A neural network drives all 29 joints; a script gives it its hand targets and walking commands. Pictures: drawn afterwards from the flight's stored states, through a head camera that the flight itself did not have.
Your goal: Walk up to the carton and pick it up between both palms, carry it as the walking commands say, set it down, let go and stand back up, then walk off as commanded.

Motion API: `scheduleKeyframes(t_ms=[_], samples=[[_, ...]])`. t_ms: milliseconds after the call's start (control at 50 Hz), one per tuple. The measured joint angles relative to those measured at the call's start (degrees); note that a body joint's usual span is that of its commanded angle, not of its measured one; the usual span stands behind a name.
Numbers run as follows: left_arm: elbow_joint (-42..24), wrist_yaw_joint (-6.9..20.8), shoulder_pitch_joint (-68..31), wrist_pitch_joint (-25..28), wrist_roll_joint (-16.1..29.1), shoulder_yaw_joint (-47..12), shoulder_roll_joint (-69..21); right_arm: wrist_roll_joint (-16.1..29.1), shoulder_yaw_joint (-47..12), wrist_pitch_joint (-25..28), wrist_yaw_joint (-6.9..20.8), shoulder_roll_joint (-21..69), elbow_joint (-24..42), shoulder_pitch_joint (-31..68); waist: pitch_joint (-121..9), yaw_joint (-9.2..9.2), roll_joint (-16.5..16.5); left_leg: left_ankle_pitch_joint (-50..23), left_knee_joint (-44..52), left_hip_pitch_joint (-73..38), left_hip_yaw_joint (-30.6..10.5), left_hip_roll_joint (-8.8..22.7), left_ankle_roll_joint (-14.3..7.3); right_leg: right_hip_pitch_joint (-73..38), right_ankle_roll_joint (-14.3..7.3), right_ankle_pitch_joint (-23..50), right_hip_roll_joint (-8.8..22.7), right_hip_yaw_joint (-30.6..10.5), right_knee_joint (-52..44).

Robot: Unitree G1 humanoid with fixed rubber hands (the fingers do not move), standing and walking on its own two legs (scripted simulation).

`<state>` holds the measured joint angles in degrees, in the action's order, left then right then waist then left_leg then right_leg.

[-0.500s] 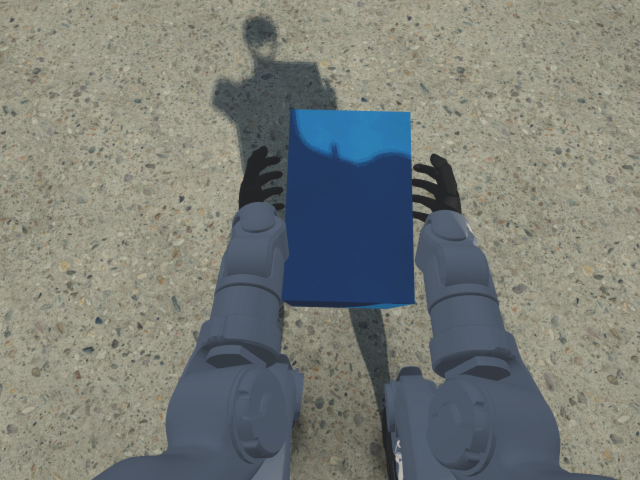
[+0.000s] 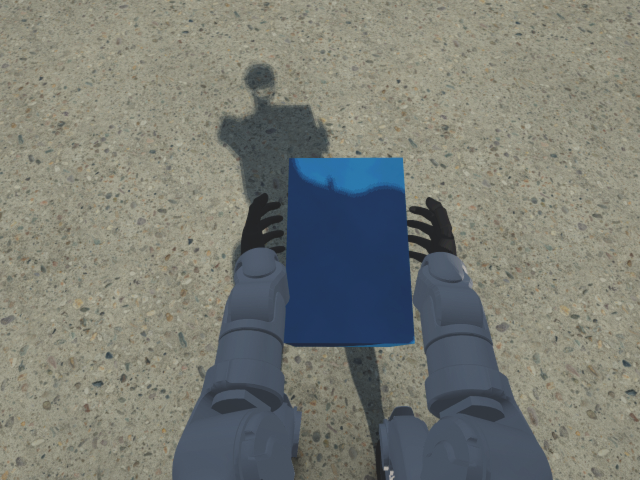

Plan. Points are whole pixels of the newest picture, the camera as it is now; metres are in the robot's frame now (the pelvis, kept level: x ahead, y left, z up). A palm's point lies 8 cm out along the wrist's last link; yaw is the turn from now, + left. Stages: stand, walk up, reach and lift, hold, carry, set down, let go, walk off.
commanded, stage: reach and lift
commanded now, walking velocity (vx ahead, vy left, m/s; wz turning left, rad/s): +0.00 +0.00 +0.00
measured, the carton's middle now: (343, 261) +0.44 +0.01 -0.11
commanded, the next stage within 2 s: none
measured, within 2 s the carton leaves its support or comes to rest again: neither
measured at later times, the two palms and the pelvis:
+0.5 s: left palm (243, 245) +0.38 +0.13 +0.04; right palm (461, 247) +0.39 -0.11 +0.05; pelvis +0.01 +0.00 +0.07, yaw +0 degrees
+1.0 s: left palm (227, 221) +0.37 +0.12 +0.13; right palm (499, 230) +0.37 -0.12 +0.13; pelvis +0.03 +0.00 +0.11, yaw +0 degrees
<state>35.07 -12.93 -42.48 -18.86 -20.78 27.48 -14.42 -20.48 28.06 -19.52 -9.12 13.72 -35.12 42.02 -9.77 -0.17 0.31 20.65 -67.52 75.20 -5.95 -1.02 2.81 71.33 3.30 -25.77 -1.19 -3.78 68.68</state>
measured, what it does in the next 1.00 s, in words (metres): rises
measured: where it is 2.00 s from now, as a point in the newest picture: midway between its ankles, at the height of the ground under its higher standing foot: outside the picture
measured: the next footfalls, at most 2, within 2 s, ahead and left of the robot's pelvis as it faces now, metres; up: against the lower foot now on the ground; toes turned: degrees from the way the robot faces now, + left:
none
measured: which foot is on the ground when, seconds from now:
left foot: down 0.00-1.00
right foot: down 0.00-1.00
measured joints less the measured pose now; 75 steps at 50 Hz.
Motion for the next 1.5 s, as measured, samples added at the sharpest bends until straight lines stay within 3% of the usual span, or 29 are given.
scheduleKeyframes(t_ms=[120,280,540,1000,1500], samples=[[-1.4,1.3,2.2,0.2,-0.5,0.2,-0.5,-0.5,-0.1,0.1,1.9,0.5,1.1,-1.8,1.5,0.08,0.1,-1.1,4.3,-5.5,0.1,0.3,-0.1,-5.4,-0.2,1.3,0.0,-0.1,-4.4],[-4.2,5.0,5.4,-0.1,-1.1,0.1,-1.0,-0.9,-0.6,0.3,2.8,1.3,2.9,-4.2,4.1,0.0,0.3,-3.1,11.0,-13.4,0.4,0.8,-0.2,-13.1,-0.4,3.7,0.0,-0.3,-11.2],[-6.6,6.7,9.3,-1.4,-0.9,-2.2,-0.6,-0.8,-2.7,-0.4,3.8,1.7,4.7,-7.8,7.2,-0.03,0.9,-6.7,21.5,-25.6,0.9,1.2,-0.5,-25.0,-0.5,7.6,0.4,-0.8,-21.7],[-5.0,7.3,13.0,-8.4,-0.9,-6.5,0.7,-0.6,-5.5,-6.8,4.7,0.0,3.9,-12.6,9.5,-0.08,1.0,-11.1,37.1,-49.9,1.6,1.0,-0.9,-48.8,-0.7,11.8,1.8,-1.1,-36.8],[-7.0,7.0,14.0,-20.9,-0.2,-8.5,1.0,-1.1,-8.3,-19.7,3.8,-0.2,5.1,-13.2,11.4,-0.48,0.8,-12.1,44.6,-69.0,1.7,1.6,-0.7,-67.8,-1.3,13.0,1.9,-1.0,-44.3]])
